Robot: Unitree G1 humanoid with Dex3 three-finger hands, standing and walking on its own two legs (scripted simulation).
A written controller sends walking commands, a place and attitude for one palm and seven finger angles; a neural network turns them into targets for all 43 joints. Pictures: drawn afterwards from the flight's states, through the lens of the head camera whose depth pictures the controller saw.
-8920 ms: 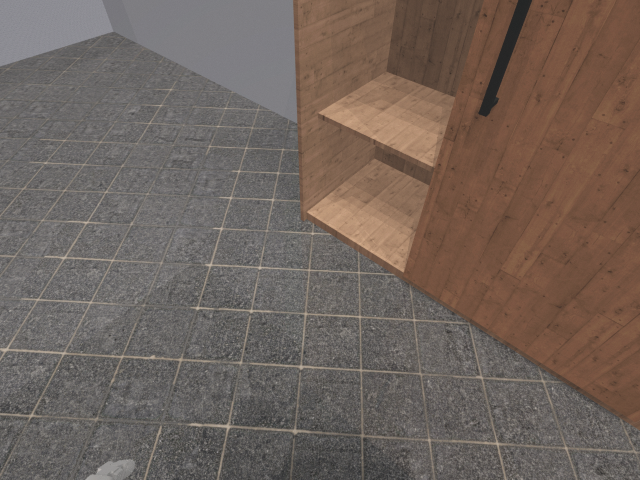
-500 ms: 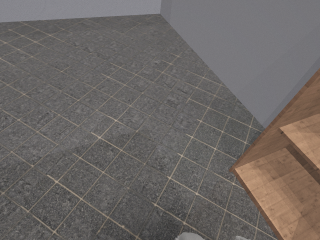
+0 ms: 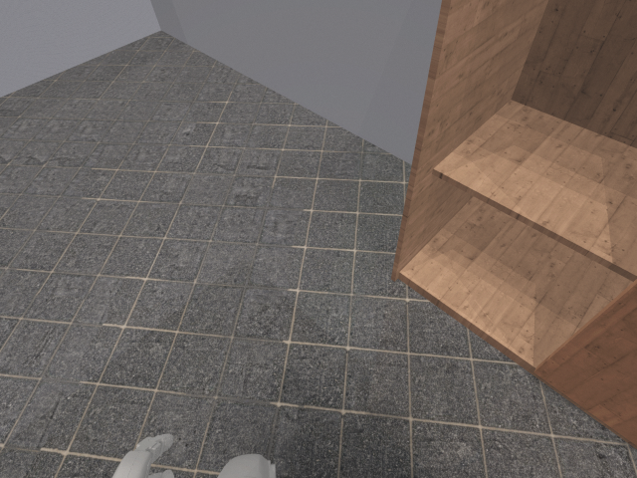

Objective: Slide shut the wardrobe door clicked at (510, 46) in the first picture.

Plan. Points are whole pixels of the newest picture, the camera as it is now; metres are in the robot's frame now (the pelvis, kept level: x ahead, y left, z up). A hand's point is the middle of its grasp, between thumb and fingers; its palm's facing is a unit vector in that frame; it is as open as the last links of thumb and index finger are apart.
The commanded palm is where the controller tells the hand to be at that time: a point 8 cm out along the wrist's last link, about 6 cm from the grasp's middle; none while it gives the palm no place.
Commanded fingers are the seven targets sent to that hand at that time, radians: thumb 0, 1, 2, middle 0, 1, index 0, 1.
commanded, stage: turn to face it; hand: right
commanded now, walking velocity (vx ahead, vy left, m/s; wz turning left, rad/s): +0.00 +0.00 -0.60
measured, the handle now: out of the picture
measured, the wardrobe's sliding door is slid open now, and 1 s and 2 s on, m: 0.51 0.51 0.51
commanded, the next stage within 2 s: take the last steps up to it in 1.10 s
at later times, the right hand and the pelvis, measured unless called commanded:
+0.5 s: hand out of the picture +0.08 -0.17 -0.13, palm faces +0.26 +0.91 -0.31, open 7.4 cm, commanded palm none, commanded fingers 0.00 -0.90 -0.90 0.20 0.30 0.20 0.30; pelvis +0.00 +0.05 +0.00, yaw -17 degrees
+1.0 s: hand out of the picture -0.13 -0.19 -0.18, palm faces +0.59 +0.77 -0.25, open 7.4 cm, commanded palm none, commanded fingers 0.00 -0.90 -0.90 0.20 0.30 0.20 0.30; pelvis -0.03 +0.00 +0.00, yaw -33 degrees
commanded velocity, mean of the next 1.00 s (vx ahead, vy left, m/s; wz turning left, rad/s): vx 0.00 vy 0.00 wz -0.50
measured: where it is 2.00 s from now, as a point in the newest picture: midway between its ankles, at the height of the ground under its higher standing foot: outside the picture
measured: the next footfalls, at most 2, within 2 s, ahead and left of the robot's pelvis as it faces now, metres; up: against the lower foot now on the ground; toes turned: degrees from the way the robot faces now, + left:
left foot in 0.38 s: +0.07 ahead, +0.15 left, +0.00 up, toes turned -12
right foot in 0.84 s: -0.04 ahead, -0.09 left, +0.00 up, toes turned -35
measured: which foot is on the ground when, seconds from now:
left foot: up 0.00-0.36, down 0.38-0.84, up 0.86-1.00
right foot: down 0.00-0.38, up 0.40-0.82, down 0.84-1.00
